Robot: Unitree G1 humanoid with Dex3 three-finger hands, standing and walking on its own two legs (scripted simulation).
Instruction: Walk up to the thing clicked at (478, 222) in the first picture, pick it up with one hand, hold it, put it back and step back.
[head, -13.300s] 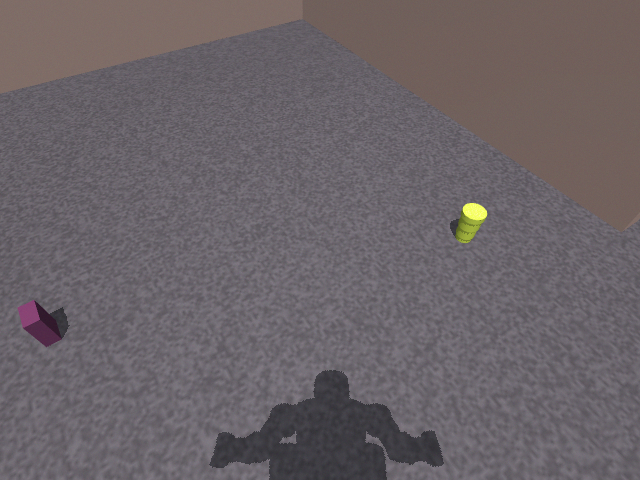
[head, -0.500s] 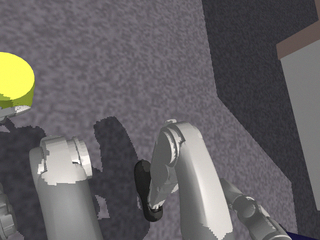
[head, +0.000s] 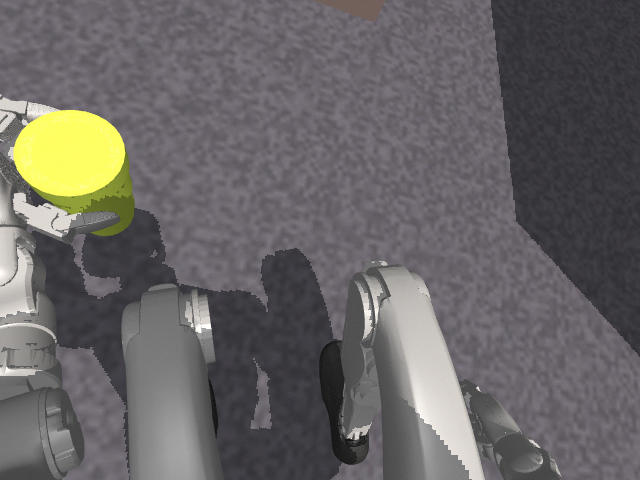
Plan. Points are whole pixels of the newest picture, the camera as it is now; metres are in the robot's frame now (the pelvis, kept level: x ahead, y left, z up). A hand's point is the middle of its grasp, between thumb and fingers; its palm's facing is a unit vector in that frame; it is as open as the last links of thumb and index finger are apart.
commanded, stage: settle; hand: left
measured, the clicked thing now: (91, 187) +0.44 +0.24 -0.08
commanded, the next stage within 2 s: lift in 0.78 s
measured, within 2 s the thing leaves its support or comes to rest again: neither
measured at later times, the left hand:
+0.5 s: hand (52, 147) +0.45 +0.26 -0.01, palm faces +0.22 -0.97 -0.04, open 12.1 cm
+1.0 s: hand (48, 139) +0.45 +0.25 +0.01, palm faces +0.23 -0.97 -0.04, open 12.1 cm
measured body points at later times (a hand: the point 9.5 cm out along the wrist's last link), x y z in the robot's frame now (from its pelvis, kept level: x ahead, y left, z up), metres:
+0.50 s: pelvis +0.00 -0.01 +0.03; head +0.21 +0.06 +0.42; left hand +0.43 +0.31 +0.00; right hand +0.15 -0.27 -0.09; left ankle +0.08 +0.13 -0.30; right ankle +0.11 -0.12 -0.30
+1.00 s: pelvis +0.00 -0.01 +0.04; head +0.20 +0.05 +0.44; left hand +0.43 +0.30 +0.02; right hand +0.14 -0.27 -0.08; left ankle +0.08 +0.13 -0.30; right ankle +0.11 -0.12 -0.30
